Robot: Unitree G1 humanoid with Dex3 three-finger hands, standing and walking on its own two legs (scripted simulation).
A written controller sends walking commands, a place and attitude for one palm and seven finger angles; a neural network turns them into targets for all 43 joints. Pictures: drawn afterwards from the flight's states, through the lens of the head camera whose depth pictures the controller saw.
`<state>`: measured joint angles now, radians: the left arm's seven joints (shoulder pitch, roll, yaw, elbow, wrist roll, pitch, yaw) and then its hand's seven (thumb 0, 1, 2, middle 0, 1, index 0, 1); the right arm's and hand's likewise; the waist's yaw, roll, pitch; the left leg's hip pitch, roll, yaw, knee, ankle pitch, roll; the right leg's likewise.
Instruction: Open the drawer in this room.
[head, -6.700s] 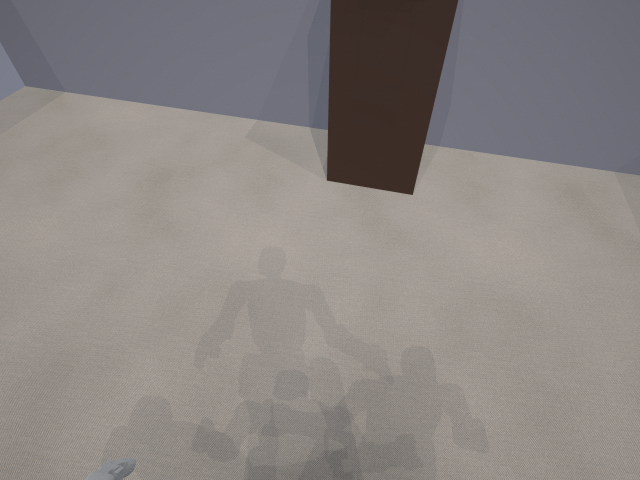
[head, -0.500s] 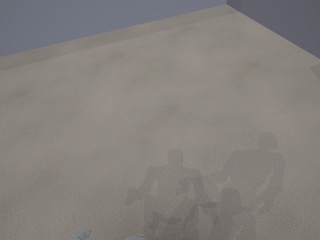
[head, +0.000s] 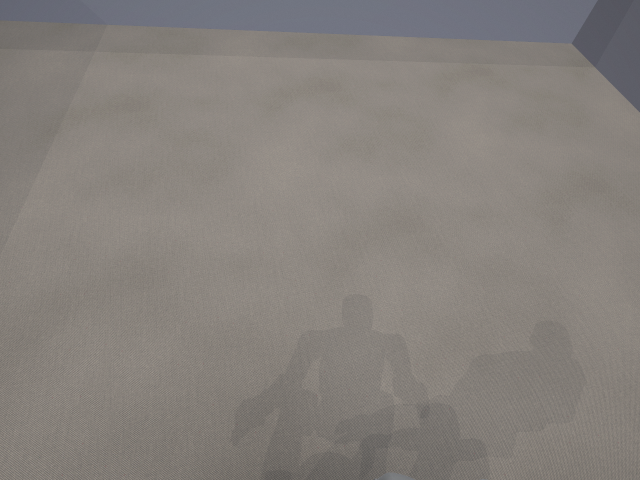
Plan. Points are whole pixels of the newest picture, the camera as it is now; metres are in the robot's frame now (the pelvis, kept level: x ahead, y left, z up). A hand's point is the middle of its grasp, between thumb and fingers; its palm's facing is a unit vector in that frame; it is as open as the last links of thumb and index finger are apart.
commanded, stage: turn or walk to find it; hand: left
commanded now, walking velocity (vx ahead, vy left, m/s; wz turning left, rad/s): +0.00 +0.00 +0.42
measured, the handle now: out of the picture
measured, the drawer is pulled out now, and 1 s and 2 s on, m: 0.00 0.00 0.00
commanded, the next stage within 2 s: none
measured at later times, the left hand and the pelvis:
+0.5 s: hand out of the picture +0.05 +0.16 -0.14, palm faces +0.21 -0.94 -0.28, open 7.4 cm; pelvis -0.01 -0.05 +0.01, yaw +12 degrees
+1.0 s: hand out of the picture -0.11 +0.22 -0.18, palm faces +0.46 -0.86 -0.23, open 7.4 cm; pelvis -0.05 +0.01 +0.01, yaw +24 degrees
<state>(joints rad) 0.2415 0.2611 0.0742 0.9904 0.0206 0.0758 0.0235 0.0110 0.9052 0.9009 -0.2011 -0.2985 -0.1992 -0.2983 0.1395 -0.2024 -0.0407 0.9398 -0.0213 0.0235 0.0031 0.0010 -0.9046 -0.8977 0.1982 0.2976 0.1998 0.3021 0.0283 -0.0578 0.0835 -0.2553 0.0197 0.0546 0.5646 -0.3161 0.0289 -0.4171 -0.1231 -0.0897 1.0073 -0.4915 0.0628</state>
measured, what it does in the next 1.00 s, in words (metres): steps on the spot, turning left: right foot, then left foot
